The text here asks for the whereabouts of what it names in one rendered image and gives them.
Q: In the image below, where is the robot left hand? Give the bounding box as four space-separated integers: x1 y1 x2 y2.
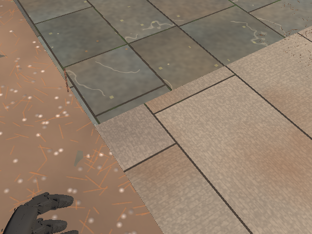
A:
1 192 79 234

